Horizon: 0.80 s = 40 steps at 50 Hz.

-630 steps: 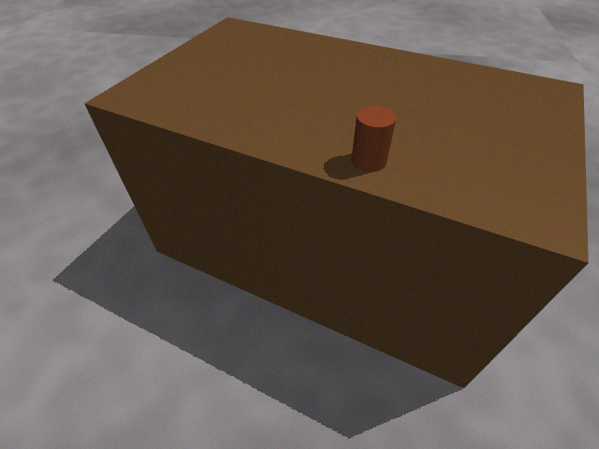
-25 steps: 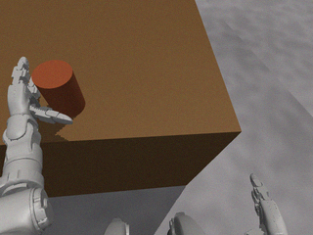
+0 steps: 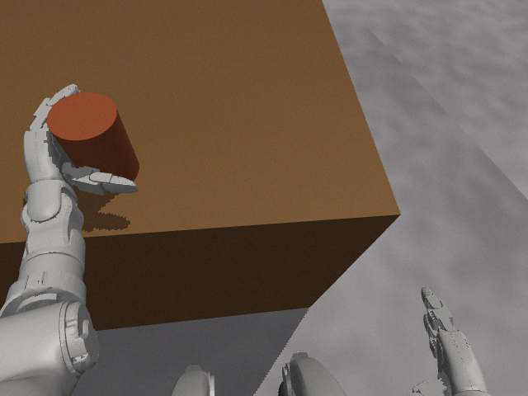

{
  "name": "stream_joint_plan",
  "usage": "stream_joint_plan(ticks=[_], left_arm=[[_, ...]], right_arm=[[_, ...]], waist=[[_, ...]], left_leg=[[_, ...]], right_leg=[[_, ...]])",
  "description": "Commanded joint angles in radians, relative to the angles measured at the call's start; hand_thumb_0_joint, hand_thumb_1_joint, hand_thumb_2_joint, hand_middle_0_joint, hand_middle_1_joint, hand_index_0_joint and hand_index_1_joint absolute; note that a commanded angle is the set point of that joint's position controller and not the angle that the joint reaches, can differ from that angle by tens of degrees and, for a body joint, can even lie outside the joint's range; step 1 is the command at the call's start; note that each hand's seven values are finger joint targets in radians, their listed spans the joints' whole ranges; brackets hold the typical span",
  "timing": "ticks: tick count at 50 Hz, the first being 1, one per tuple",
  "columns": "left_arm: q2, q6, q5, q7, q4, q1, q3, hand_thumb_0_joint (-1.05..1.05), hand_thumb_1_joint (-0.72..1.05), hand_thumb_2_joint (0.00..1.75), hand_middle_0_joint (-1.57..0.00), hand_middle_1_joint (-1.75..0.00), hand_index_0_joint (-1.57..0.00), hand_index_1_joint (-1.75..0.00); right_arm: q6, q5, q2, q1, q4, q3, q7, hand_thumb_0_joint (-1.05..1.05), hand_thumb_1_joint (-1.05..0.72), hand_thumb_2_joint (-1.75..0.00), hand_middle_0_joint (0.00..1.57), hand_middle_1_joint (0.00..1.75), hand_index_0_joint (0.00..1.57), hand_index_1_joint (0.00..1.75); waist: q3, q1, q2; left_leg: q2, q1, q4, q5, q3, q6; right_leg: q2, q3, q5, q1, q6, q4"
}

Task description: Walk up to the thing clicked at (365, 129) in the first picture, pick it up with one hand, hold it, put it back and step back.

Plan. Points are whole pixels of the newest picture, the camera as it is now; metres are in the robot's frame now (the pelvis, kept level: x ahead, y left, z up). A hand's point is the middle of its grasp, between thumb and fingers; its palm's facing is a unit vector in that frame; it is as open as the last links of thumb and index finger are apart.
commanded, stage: close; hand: left
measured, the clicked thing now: (99, 145) +0.48 +0.21 +0.07
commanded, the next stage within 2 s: settle in 0.46 s
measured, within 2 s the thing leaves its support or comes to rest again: leaves its support in 0.80 s
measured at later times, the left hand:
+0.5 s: hand (99, 155) +0.47 +0.21 +0.06, palm faces +0.18 -0.98 +0.00, open 11.1 cm
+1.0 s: hand (93, 139) +0.47 +0.21 +0.09, palm faces +0.19 -0.98 -0.01, open 11.4 cm
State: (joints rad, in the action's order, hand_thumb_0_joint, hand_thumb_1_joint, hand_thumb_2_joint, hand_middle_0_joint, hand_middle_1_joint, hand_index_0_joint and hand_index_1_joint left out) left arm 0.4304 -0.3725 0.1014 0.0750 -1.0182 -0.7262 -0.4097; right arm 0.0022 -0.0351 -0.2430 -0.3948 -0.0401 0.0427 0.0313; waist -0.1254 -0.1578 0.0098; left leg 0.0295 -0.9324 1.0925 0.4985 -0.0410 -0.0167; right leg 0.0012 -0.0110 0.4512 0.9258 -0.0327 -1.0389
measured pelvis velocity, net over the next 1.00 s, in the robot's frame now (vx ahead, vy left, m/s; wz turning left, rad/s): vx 0.01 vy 0.00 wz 0.00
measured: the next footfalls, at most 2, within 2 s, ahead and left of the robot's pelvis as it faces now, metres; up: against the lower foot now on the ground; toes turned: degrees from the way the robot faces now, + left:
none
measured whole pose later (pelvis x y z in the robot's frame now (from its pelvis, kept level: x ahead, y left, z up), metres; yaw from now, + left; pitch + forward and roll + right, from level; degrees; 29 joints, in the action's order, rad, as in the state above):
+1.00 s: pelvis +0.01 +0.00 +0.01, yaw +0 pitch +17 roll -1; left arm 0.37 -0.29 0.12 0.05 -0.86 -0.64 -0.36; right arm -0.05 -0.01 -0.22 -0.39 -0.11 0.05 0.01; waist -0.13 -0.12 0.00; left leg 0.03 -0.82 1.02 0.49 -0.03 -0.01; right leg 0.00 -0.02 0.45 0.82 -0.04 -0.98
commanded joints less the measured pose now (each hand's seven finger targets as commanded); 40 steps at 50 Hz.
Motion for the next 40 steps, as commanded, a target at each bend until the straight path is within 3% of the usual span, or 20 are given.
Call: stream_joint_plan(ticks=[1, 8, 10, 11, 12, 14, 16, 18, 20, 21, 23, 25, 28, 29, 31, 33, 34, 37, 38, 40], left_arm=[[0.259, -0.076, -0.009, 0.000, 0.202, -0.457, -0.023, 0.00, -0.39, 0.25, -0.58, -0.40, -0.59, -0.39], [0.287, -0.074, 0.005, 0.016, 0.175, -0.395, -0.054, 0.00, -0.23, 0.45, -0.81, -0.63, -0.82, -0.63], [0.227, -0.066, 0.001, 0.020, 0.146, -0.358, -0.021, 0.00, -0.17, 0.51, -0.88, -0.70, -0.89, -0.70], [0.242, -0.069, 0.004, 0.020, 0.187, -0.371, -0.026, 0.00, -0.13, 0.55, -0.92, -0.74, -0.92, -0.73], [0.214, -0.072, 0.008, 0.022, 0.198, -0.365, -0.012, 0.00, -0.11, 0.57, -0.96, -0.77, -0.96, -0.77], [0.228, -0.072, 0.014, 0.022, 0.236, -0.360, -0.013, 0.00, -0.02, 0.65, -1.04, -0.86, -1.04, -0.85], [0.179, -0.066, 0.013, 0.011, 0.200, -0.332, 0.010, 0.00, 0.08, 0.76, -1.11, -0.97, -1.11, -0.97], [0.181, -0.075, 0.014, 0.002, 0.235, -0.318, 0.002, 0.00, 0.13, 0.92, -1.17, -1.07, -1.17, -1.08], [0.140, -0.072, 0.015, 0.004, 0.269, -0.319, 0.039, 0.00, 0.16, 1.00, -1.24, -1.16, -1.25, -1.16], [0.154, -0.070, 0.021, 0.006, 0.290, -0.329, 0.026, 0.00, 0.19, 1.03, -1.26, -1.19, -1.27, -1.19], [0.182, -0.063, 0.023, -0.003, 0.281, -0.301, 0.000, 0.00, 0.20, 1.08, -1.29, -1.23, -1.29, -1.23], [0.105, -0.063, 0.026, -0.008, 0.292, -0.288, 0.043, 0.00, 0.18, 1.11, -1.30, -1.25, -1.31, -1.26], [0.166, -0.062, 0.014, -0.018, 0.281, -0.255, -0.004, 0.00, 0.08, 1.13, -1.33, -1.30, -1.34, -1.31], [0.158, -0.064, 0.016, -0.015, 0.300, -0.270, 0.005, 0.00, 0.16, 1.21, -1.28, -1.31, -1.27, -1.34], [0.155, -0.068, 0.014, -0.013, 0.344, -0.305, 0.016, 0.00, 0.17, 1.24, -1.28, -1.33, -1.27, -1.35], [0.148, -0.058, 0.023, -0.017, 0.332, -0.299, 0.017, 0.00, 0.15, 1.26, -1.29, -1.35, -1.28, -1.37], [0.166, -0.062, 0.026, -0.017, 0.368, -0.320, 0.008, 0.00, 0.13, 1.27, -1.30, -1.36, -1.29, -1.39], [0.189, -0.061, 0.028, -0.019, 0.444, -0.379, 0.014, 0.00, 0.10, 1.28, -1.31, -1.38, -1.31, -1.41], [0.174, -0.055, 0.026, -0.020, 0.446, -0.376, 0.024, 0.00, 0.11, 1.29, -1.30, -1.37, -1.29, -1.40], [0.200, -0.046, 0.032, -0.028, 0.436, -0.363, -0.001, 0.00, 0.07, 1.27, -1.28, -1.37, -1.27, -1.40]], right_arm=[[0.047, -0.003, -0.131, -0.059, 0.158, 0.068, -0.011, 0.00, 0.53, -0.04, 0.05, 0.05, 0.05, 0.05], [0.041, 0.002, -0.152, -0.041, 0.159, 0.088, -0.020, 0.00, 0.52, -0.05, 0.05, 0.05, 0.05, 0.05], [0.046, 0.002, -0.130, -0.033, 0.174, 0.063, -0.017, 0.00, 0.52, -0.05, 0.05, 0.05, 0.05, 0.05], [0.043, 0.006, -0.144, -0.031, 0.174, 0.078, -0.017, 0.00, 0.52, -0.05, 0.05, 0.05, 0.05, 0.05], [0.043, 0.005, -0.121, -0.015, 0.184, 0.051, -0.015, 0.00, 0.52, -0.05, 0.05, 0.05, 0.05, 0.05], [0.040, 0.007, -0.157, -0.028, 0.161, 0.100, -0.022, 0.00, 0.52, -0.05, 0.05, 0.05, 0.05, 0.05], [0.043, 0.010, -0.143, -0.027, 0.179, 0.084, -0.020, 0.00, 0.53, -0.05, 0.05, 0.05, 0.05, 0.05], [0.041, 0.011, -0.139, -0.024, 0.163, 0.084, -0.022, 0.00, 0.52, -0.05, 0.05, 0.05, 0.05, 0.05], [0.043, 0.011, -0.126, -0.046, 0.183, 0.067, -0.018, 0.00, 0.52, -0.05, 0.05, 0.05, 0.05, 0.05], [0.040, 0.012, -0.133, -0.060, 0.168, 0.077, -0.021, 0.00, 0.53, -0.05, 0.05, 0.05, 0.05, 0.05], [0.031, 0.012, -0.137, -0.082, 0.109, 0.086, -0.017, 0.00, 0.53, -0.05, 0.05, 0.05, 0.05, 0.05], [0.035, 0.009, -0.125, -0.077, 0.136, 0.078, -0.012, 0.00, 0.52, -0.05, 0.05, 0.05, 0.05, 0.05], [0.031, 0.011, -0.142, -0.034, 0.152, 0.084, -0.011, 0.00, 0.53, -0.05, 0.05, 0.05, 0.05, 0.05], [0.030, 0.012, -0.120, -0.037, 0.135, 0.066, -0.009, 0.00, 0.53, -0.06, 0.05, 0.05, 0.05, 0.05], [0.026, 0.009, -0.149, -0.028, 0.174, 0.103, -0.013, 0.00, 0.53, -0.06, 0.05, 0.05, 0.05, 0.05], [0.019, 0.010, -0.133, -0.052, 0.155, 0.082, -0.015, 0.00, 0.53, -0.06, 0.05, 0.05, 0.05, 0.05], [0.015, 0.012, -0.115, -0.046, 0.135, 0.068, -0.014, 0.00, 0.53, -0.06, 0.05, 0.05, 0.05, 0.05], [0.015, 0.013, -0.132, -0.026, 0.176, 0.088, -0.022, 0.00, 0.52, -0.06, 0.05, 0.05, 0.05, 0.05], [0.012, 0.014, -0.113, -0.031, 0.165, 0.065, -0.022, 0.00, 0.52, -0.06, 0.05, 0.05, 0.05, 0.05], [0.003, 0.018, -0.117, -0.042, 0.128, 0.087, -0.030, 0.00, 0.52, -0.06, 0.05, 0.05, 0.05, 0.05]], waist=[[-0.466, -0.023, -0.153], [-0.473, 0.001, -0.140], [-0.472, -0.010, -0.115], [-0.467, -0.002, -0.127], [-0.490, 0.007, -0.130], [-0.507, 0.011, -0.155], [-0.442, -0.006, -0.098], [-0.413, 0.003, -0.098], [-0.464, -0.004, -0.114], [-0.470, 0.003, -0.134], [-0.431, 0.019, -0.161], [-0.434, 0.001, -0.121], [-0.418, 0.020, -0.095], [-0.418, 0.029, -0.120], [-0.502, 0.018, -0.122], [-0.476, 0.024, -0.123], [-0.477, 0.041, -0.126], [-0.542, 0.030, -0.149], [-0.529, 0.038, -0.141], [-0.483, 0.039, -0.127]], left_leg=[[-0.009, 0.308, -0.115, -0.379, 0.012, 0.017], [-0.017, 0.258, -0.125, -0.306, 0.025, 0.022], [-0.012, 0.254, -0.114, -0.343, 0.021, 0.024], [-0.013, 0.258, -0.122, -0.339, 0.020, 0.022], [-0.011, 0.276, -0.121, -0.367, 0.018, 0.020], [-0.009, 0.311, -0.122, -0.399, 0.015, 0.014], [-0.010, 0.265, -0.127, -0.341, 0.019, 0.023], [-0.013, 0.243, -0.142, -0.282, 0.020, 0.021], [-0.009, 0.311, -0.143, -0.324, 0.017, 0.018], [-0.007, 0.339, -0.140, -0.364, 0.017, 0.013], [-0.002, 0.341, -0.143, -0.416, 0.008, 0.003], [0.001, 0.338, -0.137, -0.418, 0.006, 0.010], [-0.003, 0.291, -0.136, -0.392, 0.008, 0.014], [-0.004, 0.301, -0.137, -0.395, 0.011, 0.013], [-0.001, 0.356, -0.133, -0.443, 0.007, 0.009], [-0.004, 0.344, -0.137, -0.448, 0.011, 0.011], [-0.007, 0.335, -0.139, -0.452, 0.013, 0.011], [-0.005, 0.395, -0.140, -0.482, 0.016, 0.010], [-0.006, 0.394, -0.144, -0.477, 0.017, 0.011], [-0.012, 0.370, -0.159, -0.431, 0.025, 0.016]], right_leg=[[0.020, 0.029, -0.322, -0.194, 0.047, 0.099], [0.019, 0.020, -0.289, -0.237, 0.043, 0.113], [0.021, 0.023, -0.322, -0.230, 0.043, 0.104], [0.022, 0.026, -0.311, -0.223, 0.046, 0.104], [0.022, 0.029, -0.324, -0.234, 0.048, 0.100], [0.024, 0.033, -0.338, -0.228, 0.051, 0.094], [0.024, 0.029, -0.312, -0.219, 0.045, 0.105], [0.023, 0.028, -0.265, -0.215, 0.044, 0.115], [0.024, 0.033, -0.286, -0.216, 0.047, 0.114], [0.023, 0.036, -0.305, -0.209, 0.048, 0.109], [0.026, 0.045, -0.317, -0.188, 0.053, 0.096], [0.028, 0.045, -0.328, -0.189, 0.051, 0.098], [0.022, 0.039, -0.320, -0.205, 0.051, 0.097], [0.021, 0.037, -0.319, -0.209, 0.052, 0.095], [0.021, 0.037, -0.351, -0.229, 0.051, 0.093], [0.019, 0.035, -0.365, -0.248, 0.049, 0.097], [0.019, 0.034, -0.373, -0.261, 0.049, 0.096], [0.017, 0.031, -0.402, -0.292, 0.046, 0.102], [0.016, 0.028, -0.399, -0.292, 0.046, 0.107], [0.014, 0.022, -0.382, -0.306, 0.042, 0.125]])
